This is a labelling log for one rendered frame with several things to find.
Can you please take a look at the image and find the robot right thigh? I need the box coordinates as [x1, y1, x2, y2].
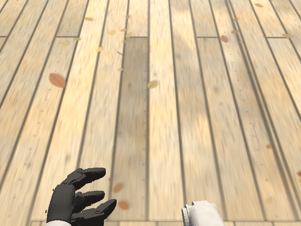
[182, 201, 226, 226]

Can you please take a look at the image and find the left robot hand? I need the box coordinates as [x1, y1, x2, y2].
[45, 168, 117, 226]

